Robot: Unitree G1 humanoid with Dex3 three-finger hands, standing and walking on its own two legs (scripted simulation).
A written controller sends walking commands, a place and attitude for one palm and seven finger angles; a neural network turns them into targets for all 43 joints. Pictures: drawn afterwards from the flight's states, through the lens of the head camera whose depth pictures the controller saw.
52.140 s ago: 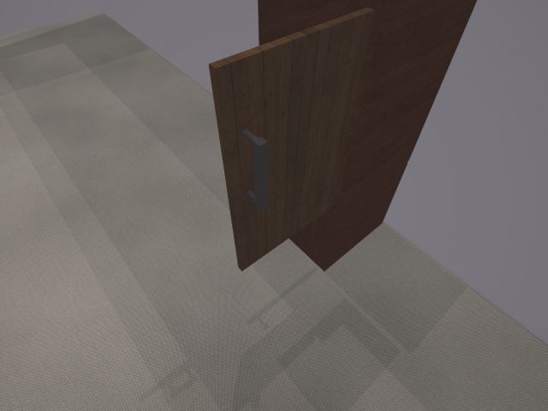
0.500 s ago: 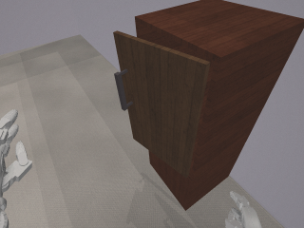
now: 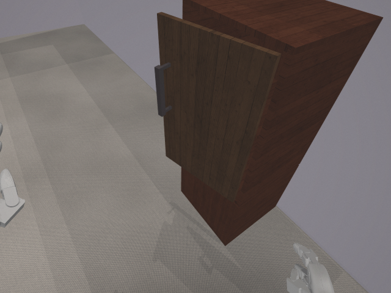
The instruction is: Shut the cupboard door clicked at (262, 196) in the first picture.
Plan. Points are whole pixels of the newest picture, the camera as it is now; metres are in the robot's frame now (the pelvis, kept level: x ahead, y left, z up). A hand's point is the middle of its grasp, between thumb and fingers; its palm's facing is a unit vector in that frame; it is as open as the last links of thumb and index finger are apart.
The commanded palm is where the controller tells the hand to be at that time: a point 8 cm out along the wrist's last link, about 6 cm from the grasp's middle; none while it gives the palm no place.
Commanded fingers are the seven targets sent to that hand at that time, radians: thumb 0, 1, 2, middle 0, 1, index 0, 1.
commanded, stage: step back with the hand held close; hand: left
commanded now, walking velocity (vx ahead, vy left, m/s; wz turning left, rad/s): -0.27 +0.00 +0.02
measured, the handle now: (164, 90) +0.70 +0.15 +0.04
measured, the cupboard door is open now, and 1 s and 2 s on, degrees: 14 14 14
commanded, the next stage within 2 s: stop stepping back and stand still in 0.42 s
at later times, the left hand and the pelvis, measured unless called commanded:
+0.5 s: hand out of the picture +0.04 +0.27 +0.20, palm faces +0.57 -0.71 -0.42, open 7.4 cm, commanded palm -0.05 +0.30 +0.19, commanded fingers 0.00 0.90 0.90 -0.20 -0.30 -0.20 -0.30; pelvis -0.14 -0.02 -0.02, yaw +9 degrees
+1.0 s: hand out of the picture -0.04 +0.27 +0.18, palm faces +0.40 -0.82 -0.41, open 7.4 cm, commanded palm -0.11 +0.32 +0.19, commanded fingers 0.00 0.90 0.90 -0.20 -0.30 -0.20 -0.30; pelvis -0.24 +0.02 +0.02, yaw +1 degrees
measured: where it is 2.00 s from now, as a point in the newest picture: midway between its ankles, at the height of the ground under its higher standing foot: outside the picture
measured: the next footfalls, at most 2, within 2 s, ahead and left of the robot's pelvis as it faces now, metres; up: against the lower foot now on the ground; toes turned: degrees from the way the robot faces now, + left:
right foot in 0.54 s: -0.15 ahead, -0.12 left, +0.00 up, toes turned +7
left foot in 0.76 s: -0.15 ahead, +0.14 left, +0.00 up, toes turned +8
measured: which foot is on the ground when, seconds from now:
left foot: down 0.00-0.54, up 0.56-0.74, down 0.76-1.00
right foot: down 0.00-0.34, up 0.36-0.52, down 0.54-0.80, up 0.82-1.00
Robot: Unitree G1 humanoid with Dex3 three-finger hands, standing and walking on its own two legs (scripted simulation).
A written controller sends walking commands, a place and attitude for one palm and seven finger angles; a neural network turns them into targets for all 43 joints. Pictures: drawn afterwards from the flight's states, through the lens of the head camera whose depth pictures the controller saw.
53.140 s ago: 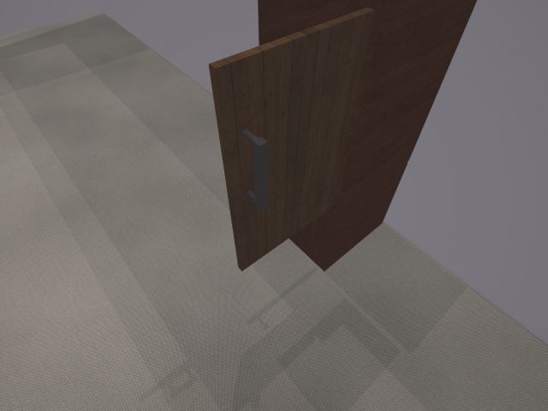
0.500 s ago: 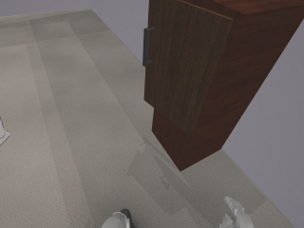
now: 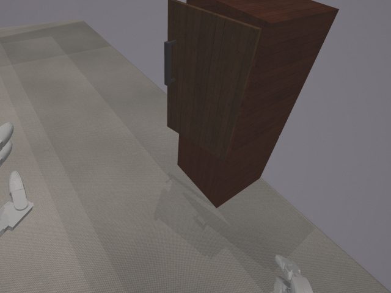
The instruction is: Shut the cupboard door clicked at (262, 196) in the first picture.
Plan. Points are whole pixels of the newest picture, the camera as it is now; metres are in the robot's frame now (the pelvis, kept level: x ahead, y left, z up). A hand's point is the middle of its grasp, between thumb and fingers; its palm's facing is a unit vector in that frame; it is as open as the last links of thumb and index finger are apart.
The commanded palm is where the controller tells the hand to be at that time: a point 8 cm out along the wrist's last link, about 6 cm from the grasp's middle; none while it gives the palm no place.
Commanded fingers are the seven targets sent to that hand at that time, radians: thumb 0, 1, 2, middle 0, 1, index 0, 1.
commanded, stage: stop stepping back and stand still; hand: left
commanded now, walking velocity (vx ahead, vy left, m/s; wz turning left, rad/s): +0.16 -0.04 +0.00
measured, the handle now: (170, 63) +0.94 +0.11 +0.03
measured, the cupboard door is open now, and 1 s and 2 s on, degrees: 14 14 14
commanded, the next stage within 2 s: let the arm hang, fingers relaxed in 1.02 s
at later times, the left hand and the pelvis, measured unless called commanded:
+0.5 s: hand (24, 178) +0.25 +0.28 +0.17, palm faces +0.38 -0.81 -0.45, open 7.4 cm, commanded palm +0.18 +0.32 +0.17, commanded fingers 0.00 0.90 0.90 -0.20 -0.30 -0.20 -0.30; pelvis +0.02 +0.03 -0.01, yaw -4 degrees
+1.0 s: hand (45, 163) +0.28 +0.26 +0.17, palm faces +0.35 -0.85 -0.41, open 7.4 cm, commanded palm +0.21 +0.31 +0.17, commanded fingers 0.00 0.90 0.90 -0.20 -0.30 -0.20 -0.30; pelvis +0.05 +0.02 -0.01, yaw -4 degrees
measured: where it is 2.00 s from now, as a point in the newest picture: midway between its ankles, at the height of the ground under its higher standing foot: outside the picture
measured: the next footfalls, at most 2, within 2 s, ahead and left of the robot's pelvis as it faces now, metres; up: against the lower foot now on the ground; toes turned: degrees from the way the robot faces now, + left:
right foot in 0.04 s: +0.00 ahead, -0.07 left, +0.00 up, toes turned -6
left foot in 0.34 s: +0.14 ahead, +0.12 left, +0.00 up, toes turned +4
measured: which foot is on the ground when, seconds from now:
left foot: down 0.00-0.06, up 0.08-0.32, down 0.34-1.00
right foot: up 0.00-0.02, down 0.04-1.00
